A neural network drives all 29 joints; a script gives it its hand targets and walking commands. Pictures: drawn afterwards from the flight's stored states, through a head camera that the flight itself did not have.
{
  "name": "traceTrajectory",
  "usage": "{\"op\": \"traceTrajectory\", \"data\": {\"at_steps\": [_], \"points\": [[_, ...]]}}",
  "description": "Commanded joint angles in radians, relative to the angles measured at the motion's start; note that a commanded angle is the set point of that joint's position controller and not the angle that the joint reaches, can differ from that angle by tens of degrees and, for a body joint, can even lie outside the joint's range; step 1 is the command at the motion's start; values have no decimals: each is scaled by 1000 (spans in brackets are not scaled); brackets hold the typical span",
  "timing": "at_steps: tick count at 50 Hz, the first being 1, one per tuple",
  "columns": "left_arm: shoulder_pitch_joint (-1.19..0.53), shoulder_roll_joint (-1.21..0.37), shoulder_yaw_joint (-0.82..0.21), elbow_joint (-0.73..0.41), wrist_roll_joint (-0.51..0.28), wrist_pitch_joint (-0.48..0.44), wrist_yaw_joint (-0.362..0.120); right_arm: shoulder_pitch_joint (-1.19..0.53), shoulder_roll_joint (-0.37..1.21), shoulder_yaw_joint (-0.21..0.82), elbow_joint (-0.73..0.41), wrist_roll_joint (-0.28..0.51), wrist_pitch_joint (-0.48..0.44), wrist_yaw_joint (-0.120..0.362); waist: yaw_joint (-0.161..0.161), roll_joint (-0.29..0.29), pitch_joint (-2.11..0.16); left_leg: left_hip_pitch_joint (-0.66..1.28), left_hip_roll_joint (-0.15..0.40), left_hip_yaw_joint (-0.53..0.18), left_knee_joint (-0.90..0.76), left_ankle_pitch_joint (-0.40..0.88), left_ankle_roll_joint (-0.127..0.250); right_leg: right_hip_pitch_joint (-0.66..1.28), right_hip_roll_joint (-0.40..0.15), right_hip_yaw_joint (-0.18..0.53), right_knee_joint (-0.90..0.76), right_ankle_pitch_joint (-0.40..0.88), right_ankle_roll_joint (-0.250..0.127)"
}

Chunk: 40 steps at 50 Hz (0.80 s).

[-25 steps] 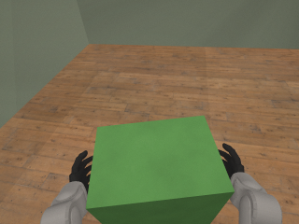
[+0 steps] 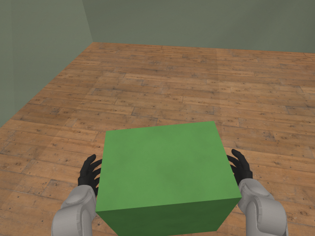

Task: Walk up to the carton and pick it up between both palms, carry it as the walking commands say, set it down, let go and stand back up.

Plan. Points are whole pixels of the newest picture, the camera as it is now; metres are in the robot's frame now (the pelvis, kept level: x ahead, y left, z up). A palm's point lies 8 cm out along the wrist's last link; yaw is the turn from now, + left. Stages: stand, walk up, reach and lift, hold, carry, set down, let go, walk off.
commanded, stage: carry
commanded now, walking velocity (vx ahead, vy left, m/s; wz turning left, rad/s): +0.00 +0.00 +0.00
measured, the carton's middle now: (165, 184) +0.28 +0.00 +0.00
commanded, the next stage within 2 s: none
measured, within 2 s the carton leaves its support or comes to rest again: neither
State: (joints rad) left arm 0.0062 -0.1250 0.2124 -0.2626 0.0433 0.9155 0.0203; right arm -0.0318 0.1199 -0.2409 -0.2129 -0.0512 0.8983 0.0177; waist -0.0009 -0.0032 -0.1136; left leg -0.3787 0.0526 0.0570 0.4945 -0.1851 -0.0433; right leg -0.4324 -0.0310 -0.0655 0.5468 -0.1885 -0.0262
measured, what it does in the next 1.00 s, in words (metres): stands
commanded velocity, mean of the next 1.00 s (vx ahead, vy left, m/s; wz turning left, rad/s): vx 0.00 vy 0.00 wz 0.00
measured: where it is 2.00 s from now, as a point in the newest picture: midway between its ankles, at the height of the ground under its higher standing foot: outside the picture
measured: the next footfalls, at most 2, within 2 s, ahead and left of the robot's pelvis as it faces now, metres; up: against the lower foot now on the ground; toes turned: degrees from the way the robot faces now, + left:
none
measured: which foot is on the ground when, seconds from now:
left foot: down 0.00-1.00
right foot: down 0.00-1.00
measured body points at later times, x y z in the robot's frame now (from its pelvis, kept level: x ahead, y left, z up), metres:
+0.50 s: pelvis +0.01 -0.01 +0.00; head -0.01 -0.02 +0.45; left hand +0.27 +0.16 +0.05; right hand +0.27 -0.20 +0.04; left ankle +0.04 +0.15 -0.73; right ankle +0.06 -0.10 -0.73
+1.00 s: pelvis +0.01 +0.00 +0.00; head -0.01 +0.00 +0.45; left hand +0.28 +0.17 +0.05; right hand +0.28 -0.19 +0.04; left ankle +0.04 +0.15 -0.73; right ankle +0.06 -0.10 -0.73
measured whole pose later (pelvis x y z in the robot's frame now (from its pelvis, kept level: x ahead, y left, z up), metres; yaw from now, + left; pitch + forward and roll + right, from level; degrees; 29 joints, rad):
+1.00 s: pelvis +0.01 +0.00 +0.00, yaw -1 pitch +3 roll +1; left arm -0.03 -0.11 0.21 -0.15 0.05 0.83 0.02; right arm -0.05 0.08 -0.22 -0.11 -0.05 0.81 0.01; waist -0.01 -0.01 -0.10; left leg -0.34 0.07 0.07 0.50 -0.20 -0.04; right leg -0.39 -0.02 -0.06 0.53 -0.19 -0.03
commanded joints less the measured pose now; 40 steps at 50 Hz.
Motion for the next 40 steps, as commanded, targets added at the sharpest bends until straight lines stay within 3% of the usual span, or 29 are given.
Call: {"op": "traceTrajectory", "data": {"at_steps": [1, 2, 3, 4, 6, 9, 10, 11, 12, 13, 14, 15, 16, 18, 20, 21, 23, 24, 25, 26, 27, 29, 30, 31, 32, 34, 37, 39, 40], "points": [[-432, -560, -669, -103, -162, -53, -81, -390, 611, 653, -110, 149, -28, 46, -3, -14, -263, 140, 86, -57, -54, 56, 27, 117, -106, 93, -82, 49, 4], [-434, -593, -726, -181, -197, -46, -79, -349, 653, 692, -157, 168, -17, 45, -4, -27, -269, 136, 76, -49, -39, 56, 22, 125, -113, 94, -85, 67, 2], [-447, -549, -674, -98, -164, -58, -85, -359, 602, 648, -78, 134, -31, 48, -7, -56, -242, 119, 76, -53, -40, 49, 23, 115, -106, 86, -96, 60, 11], [-438, -558, -674, -133, -171, -59, -78, -406, 611, 670, -147, 163, -35, 43, -5, -51, -219, 102, 71, -39, -45, 32, 18, 117, -115, 98, -107, 48, 6], [-417, -541, -659, -93, -155, -63, -74, -374, 586, 655, -102, 143, -34, 39, -6, -41, -222, 117, 78, -56, -43, 77, 22, 122, -120, 92, -93, 101, 3], [-445, -594, -719, -200, -197, -62, -72, -390, 635, 707, -212, 186, -36, 37, -7, -18, -234, 126, 67, -30, -42, 77, 16, 136, -117, 85, -90, 85, 1], [-404, -514, -629, -37, -130, -65, -72, -364, 562, 635, -48, 133, -37, 40, -5, -19, -249, 128, 72, -43, -37, 88, 17, 141, -119, 92, -85, 103, 0], [-427, -533, -648, -116, -152, -67, -63, -383, 579, 653, -124, 156, -38, 35, -5, -1, -235, 117, 75, -37, -39, 84, 19, 148, -116, 80, -79, 103, 0], [-413, -563, -689, -169, -176, -62, -65, -381, 609, 695, -194, 181, -35, 33, -5, -23, -256, 132, 70, -28, -31, 69, 16, 149, -120, 94, -98, 92, -3], [-430, -515, -613, -41, -117, -81, -68, -405, 558, 634, -59, 137, -52, 44, -7, -13, -226, 126, 68, -26, -37, 63, 14, 139, -114, 97, -105, 82, -2], [-443, -530, -646, -98, -139, -78, -64, -378, 580, 646, -82, 149, -47, 45, -8, 6, -209, 118, 76, -28, -41, 70, 12, 139, -114, 91, -94, 89, 0], [-432, -517, -628, -67, -127, -79, -66, -391, 568, 643, -79, 137, -50, 41, -6, -54, -205, 101, 59, -26, -38, 8, 14, 132, -121, 114, -125, 27, -1], [-463, -584, -724, -265, -208, -70, -60, -373, 652, 721, -230, 210, -38, 36, -7, -8, -222, 104, 59, -28, -55, 26, 14, 146, -123, 105, -117, 17, -8], [-434, -531, -630, -86, -141, -63, -63, -409, 576, 654, -123, 159, -38, 36, -8, -51, -199, 94, 58, -18, -40, 6, 15, 130, -118, 105, -137, -16, -2], [-412, -514, -611, -34, -121, -64, -67, -400, 543, 640, -90, 134, -40, 35, -9, -35, -201, 107, 68, -13, -40, 23, 12, 126, -124, 104, -138, 15, -3], [-431, -508, -605, -50, -126, -75, -68, -416, 546, 642, -102, 138, -48, 34, -8, -74, -216, 106, 63, -9, -34, 21, 9, 136, -120, 108, -137, 24, -8], [-462, -513, -621, -87, -133, -87, -62, -400, 553, 631, -91, 141, -55, 38, -8, -6, -189, 95, 59, -19, -58, 10, 14, 122, -114, 103, -130, -41, -7], [-477, -511, -602, -42, -117, -96, -65, -396, 567, 614, -28, 131, -62, 46, -7, -25, -198, 96, 69, -35, -66, 23, 17, 136, -107, 89, -127, -39, -6], [-456, -528, -608, -67, -129, -95, -61, -420, 568, 632, -94, 155, -66, 42, -6, -17, -191, 93, 65, -25, -62, 4, 17, 137, -109, 104, -146, -69, -6], [-459, -557, -640, -135, -153, -93, -61, -419, 598, 673, -161, 171, -60, 40, -7, -69, -173, 95, 58, -11, -48, -24, 14, 104, -116, 119, -177, -120, -4], [-457, -527, -590, -47, -122, -94, -64, -439, 555, 634, -100, 148, -68, 40, -7, -40, -201, 103, 59, -8, -49, -11, 13, 129, -114, 114, -173, -100, -9], [-461, -571, -658, -165, -172, -77, -58, -427, 600, 688, -211, 184, -50, 32, -7, -56, -212, 112, 48, 4, -30, -13, 11, 119, -124, 134, -191, -131, -10], [-452, -532, -634, -82, -141, -78, -64, -356, 563, 633, -67, 134, -46, 38, -10, -9, -215, 117, 48, -5, -43, -8, 16, 130, -116, 121, -174, -116, -7], [-466, -510, -596, -30, -115, -95, -67, -372, 549, 602, -12, 117, -62, 44, -9, 8, -232, 128, 62, -10, -50, 12, 19, 157, -108, 108, -155, -65, -10], [-488, -540, -656, -149, -157, -90, -64, -381, 587, 652, -109, 156, -57, 44, -8, 12, -237, 134, 75, -22, -60, 62, 18, 159, -100, 94, -114, 7, -13], [-467, -495, -583, -34, -106, -105, -66, -411, 533, 608, -49, 125, -75, 46, -9, -44, -217, 107, 68, -17, -60, 33, 21, 158, -97, 91, -129, -9, -8], [-464, -532, -629, -98, -140, -109, -66, -417, 562, 646, -137, 154, -83, 45, -4, -25, -230, 114, 70, -21, -66, 19, 22, 139, -103, 95, -127, -58, -8], [-451, -477, -530, 93, -67, -125, -74, -424, 506, 562, 44, 86, -100, 51, -6, -66, -227, 122, 74, -20, -53, 20, 21, 149, -99, 97, -127, -14, -3], [-453, -521, -578, -2, -106, -126, -69, -438, 526, 602, -78, 125, -105, 46, -6, -27, -201, 106, 64, -4, -51, 13, 15, 124, -107, 108, -140, -19, -4]]}}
